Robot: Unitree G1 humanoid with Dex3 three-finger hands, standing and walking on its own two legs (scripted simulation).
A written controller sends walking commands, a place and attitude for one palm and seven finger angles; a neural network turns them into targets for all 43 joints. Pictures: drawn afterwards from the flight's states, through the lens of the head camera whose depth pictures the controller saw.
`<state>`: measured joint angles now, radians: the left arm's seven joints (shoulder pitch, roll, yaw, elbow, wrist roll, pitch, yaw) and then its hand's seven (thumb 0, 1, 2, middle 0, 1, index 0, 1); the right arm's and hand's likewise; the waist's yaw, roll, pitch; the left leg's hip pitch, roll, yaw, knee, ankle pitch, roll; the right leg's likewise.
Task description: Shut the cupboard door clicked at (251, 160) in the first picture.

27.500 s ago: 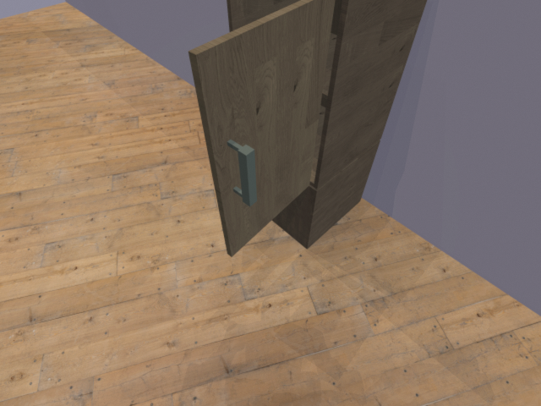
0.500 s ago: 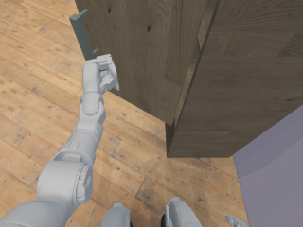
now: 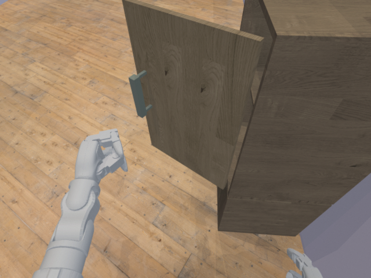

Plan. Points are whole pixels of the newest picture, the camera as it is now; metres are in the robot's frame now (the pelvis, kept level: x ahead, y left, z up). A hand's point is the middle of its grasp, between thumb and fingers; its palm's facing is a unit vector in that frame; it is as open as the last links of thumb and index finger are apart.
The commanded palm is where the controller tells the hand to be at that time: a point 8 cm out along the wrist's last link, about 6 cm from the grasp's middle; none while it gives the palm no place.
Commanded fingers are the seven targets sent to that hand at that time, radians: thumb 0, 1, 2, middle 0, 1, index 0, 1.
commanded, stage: draw the hand back to the body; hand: left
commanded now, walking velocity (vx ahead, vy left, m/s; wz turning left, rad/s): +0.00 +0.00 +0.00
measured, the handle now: (142, 94) +0.65 +0.17 +0.01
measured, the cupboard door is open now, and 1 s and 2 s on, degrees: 58 58 58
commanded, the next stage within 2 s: step back with the hand held close in 1.02 s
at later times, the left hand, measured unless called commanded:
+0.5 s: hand (30, 183) +0.24 +0.26 +0.16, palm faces +0.37 -0.86 -0.35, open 5.0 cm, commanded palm +0.19 +0.30 +0.18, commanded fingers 0.00 0.90 0.90 -0.37 -0.48 -0.37 -0.48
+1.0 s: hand out of the picture +0.21 +0.27 +0.18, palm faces +0.47 -0.79 -0.39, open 7.4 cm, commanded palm +0.16 +0.31 +0.20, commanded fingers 0.00 0.90 0.90 -0.20 -0.30 -0.20 -0.30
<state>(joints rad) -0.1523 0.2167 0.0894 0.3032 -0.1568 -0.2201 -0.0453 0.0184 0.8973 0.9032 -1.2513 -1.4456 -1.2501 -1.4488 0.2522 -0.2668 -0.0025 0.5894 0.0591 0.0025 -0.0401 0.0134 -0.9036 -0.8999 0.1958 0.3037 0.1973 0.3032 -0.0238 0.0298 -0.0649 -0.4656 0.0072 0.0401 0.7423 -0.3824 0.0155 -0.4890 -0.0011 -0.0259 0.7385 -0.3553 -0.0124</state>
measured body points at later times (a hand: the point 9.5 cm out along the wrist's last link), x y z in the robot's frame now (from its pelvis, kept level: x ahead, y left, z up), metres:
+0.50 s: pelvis +0.03 +0.02 +0.03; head +0.02 -0.01 +0.48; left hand +0.22 +0.30 +0.18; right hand +0.23 -0.17 -0.06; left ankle +0.00 +0.11 -0.71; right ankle +0.01 -0.11 -0.71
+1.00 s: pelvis +0.02 +0.01 +0.03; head +0.00 -0.01 +0.48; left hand +0.17 +0.31 +0.20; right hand +0.22 -0.21 -0.05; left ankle +0.00 +0.11 -0.71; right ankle +0.01 -0.11 -0.71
